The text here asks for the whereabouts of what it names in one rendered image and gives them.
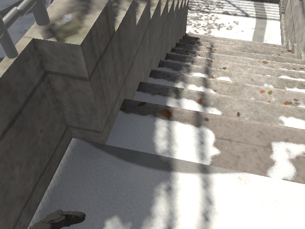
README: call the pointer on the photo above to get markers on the left robot hand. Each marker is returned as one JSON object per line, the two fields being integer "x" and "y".
{"x": 60, "y": 219}

